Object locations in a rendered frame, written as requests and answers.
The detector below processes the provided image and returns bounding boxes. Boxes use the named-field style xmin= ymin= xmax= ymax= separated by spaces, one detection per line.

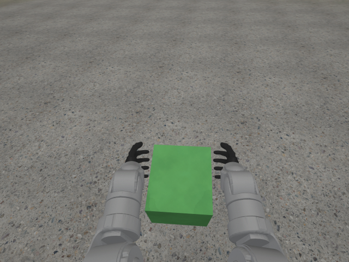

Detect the robot left hand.
xmin=125 ymin=142 xmax=149 ymax=178

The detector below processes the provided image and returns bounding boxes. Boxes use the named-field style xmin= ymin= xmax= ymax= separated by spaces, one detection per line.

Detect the robot right hand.
xmin=213 ymin=142 xmax=239 ymax=179

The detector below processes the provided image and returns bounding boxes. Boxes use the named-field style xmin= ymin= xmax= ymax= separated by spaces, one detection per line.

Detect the robot left forearm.
xmin=83 ymin=161 xmax=145 ymax=261

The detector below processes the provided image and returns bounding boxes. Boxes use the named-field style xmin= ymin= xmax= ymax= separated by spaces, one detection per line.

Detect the robot right forearm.
xmin=220 ymin=162 xmax=286 ymax=257

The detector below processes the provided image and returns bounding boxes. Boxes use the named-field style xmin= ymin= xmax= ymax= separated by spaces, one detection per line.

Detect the robot left upper arm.
xmin=83 ymin=241 xmax=143 ymax=262

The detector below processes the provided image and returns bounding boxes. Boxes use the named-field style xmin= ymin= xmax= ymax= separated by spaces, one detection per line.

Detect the carton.
xmin=145 ymin=145 xmax=213 ymax=227

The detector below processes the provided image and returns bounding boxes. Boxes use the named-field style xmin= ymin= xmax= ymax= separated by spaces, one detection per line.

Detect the robot right upper arm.
xmin=227 ymin=245 xmax=288 ymax=262

